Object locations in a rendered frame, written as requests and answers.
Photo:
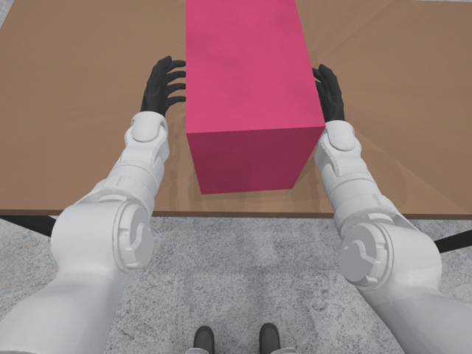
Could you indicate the robot right forearm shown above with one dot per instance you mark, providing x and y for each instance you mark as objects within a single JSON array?
[{"x": 350, "y": 188}]

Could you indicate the carton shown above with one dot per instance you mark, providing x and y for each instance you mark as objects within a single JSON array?
[{"x": 253, "y": 114}]

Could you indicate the left robot foot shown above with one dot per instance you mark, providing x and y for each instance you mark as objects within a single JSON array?
[{"x": 204, "y": 339}]

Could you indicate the right robot foot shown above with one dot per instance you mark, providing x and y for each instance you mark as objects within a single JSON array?
[{"x": 269, "y": 339}]

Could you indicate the robot left hand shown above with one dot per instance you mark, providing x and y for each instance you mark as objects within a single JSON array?
[{"x": 156, "y": 92}]

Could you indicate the table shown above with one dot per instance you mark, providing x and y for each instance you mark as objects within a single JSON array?
[{"x": 73, "y": 74}]

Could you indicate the right robot upper arm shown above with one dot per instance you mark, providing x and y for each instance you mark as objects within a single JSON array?
[{"x": 397, "y": 271}]

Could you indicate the robot foot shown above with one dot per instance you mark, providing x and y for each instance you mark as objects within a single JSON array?
[
  {"x": 269, "y": 339},
  {"x": 204, "y": 339}
]

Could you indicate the robot left forearm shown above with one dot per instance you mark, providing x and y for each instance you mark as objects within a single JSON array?
[{"x": 138, "y": 173}]

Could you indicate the left robot upper arm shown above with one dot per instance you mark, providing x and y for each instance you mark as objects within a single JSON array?
[{"x": 96, "y": 248}]

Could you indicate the robot right hand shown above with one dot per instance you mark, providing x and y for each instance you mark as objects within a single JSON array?
[{"x": 329, "y": 94}]

